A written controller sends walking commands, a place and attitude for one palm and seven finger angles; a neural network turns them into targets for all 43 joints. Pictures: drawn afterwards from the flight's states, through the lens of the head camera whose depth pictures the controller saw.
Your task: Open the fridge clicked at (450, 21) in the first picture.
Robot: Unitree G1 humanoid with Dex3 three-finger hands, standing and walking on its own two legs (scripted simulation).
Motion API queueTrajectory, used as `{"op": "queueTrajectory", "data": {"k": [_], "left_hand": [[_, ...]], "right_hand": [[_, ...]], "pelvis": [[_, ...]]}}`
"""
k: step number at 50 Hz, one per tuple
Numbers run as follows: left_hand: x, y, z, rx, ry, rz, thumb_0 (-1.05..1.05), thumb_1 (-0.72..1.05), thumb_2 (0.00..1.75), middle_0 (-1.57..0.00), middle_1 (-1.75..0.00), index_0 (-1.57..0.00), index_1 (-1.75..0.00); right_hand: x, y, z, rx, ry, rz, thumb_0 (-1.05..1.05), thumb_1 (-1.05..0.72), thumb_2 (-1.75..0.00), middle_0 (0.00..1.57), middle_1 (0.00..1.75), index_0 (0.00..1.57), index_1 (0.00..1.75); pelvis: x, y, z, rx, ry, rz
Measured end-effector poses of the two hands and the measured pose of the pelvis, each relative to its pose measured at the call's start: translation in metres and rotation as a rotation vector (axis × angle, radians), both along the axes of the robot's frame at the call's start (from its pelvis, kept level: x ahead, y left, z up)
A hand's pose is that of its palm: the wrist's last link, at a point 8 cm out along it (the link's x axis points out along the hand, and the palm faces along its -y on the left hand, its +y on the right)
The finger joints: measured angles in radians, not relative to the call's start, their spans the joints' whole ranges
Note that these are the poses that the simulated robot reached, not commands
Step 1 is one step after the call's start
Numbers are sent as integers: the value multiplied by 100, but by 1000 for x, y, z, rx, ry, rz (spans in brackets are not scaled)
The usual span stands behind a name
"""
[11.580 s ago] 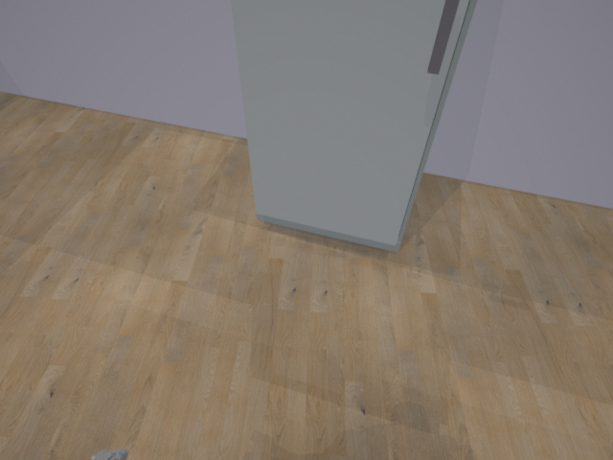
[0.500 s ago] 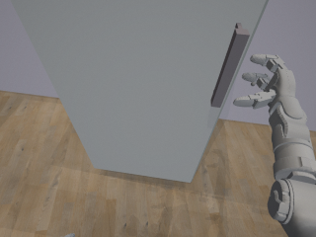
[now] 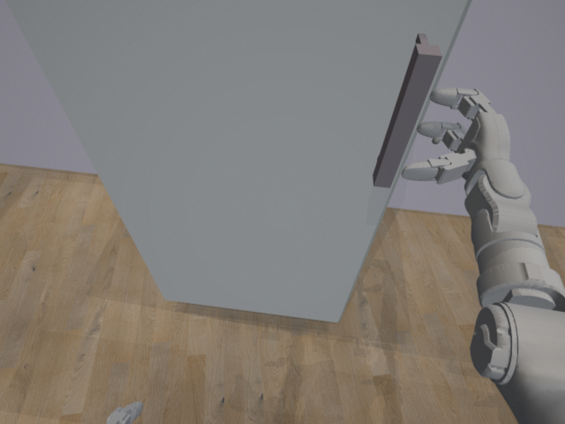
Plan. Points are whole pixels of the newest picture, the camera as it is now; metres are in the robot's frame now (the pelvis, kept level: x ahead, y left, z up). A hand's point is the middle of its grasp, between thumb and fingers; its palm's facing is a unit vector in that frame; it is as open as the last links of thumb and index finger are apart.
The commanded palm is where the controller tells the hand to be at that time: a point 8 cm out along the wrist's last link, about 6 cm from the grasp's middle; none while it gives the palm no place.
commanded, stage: feel for the door with the fingertips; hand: right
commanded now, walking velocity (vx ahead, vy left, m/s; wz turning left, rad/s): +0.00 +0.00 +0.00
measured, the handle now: (399, 118) +0.52 -0.10 +0.18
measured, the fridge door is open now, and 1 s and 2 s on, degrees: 0 0 0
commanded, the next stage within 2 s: slide the fingers in behind the handle in 0.48 s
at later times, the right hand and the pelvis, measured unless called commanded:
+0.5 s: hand (409, 136) +0.48 -0.11 +0.18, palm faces +0.01 +1.00 -0.01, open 13.8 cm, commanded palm +0.45 -0.17 +0.18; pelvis +0.00 +0.01 +0.00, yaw +1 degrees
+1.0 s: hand (427, 144) +0.46 -0.13 +0.18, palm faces +0.00 +1.00 +0.01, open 13.9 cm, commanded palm +0.44 -0.18 +0.18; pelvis +0.00 +0.00 +0.00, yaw +0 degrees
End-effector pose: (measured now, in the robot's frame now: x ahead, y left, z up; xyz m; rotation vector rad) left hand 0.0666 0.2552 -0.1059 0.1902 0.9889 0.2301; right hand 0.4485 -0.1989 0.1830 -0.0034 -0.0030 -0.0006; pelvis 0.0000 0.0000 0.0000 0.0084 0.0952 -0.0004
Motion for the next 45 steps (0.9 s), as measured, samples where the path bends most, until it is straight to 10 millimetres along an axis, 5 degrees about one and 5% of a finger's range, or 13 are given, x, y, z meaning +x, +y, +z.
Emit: {"op": "queueTrajectory", "data": {"k": [9,19,29,45], "left_hand": [[-18,1,-5,-14,43,28,1,91,89,-20,-30,-20,-30],[-13,2,-4,-22,19,34,1,91,90,-20,-30,-20,-30],[-6,7,-1,-3,2,22,1,91,89,-20,-30,-20,-30],[-22,7,0,2,34,49,1,91,90,-20,-30,-20,-30]], "right_hand": [[4,24,-3,3,-2,16,-1,50,-30,30,120,30,120],[4,39,-1,6,-16,5,-1,50,-30,30,120,30,120],[8,31,-2,4,10,-5,-1,50,-30,33,122,34,122],[-3,9,-2,7,-25,-8,-1,50,-30,32,121,31,121]], "pelvis": [[2,1,0,-1,1,8],[3,4,1,-4,-4,17],[-1,6,1,-4,2,10],[0,1,1,2,-3,14]]}}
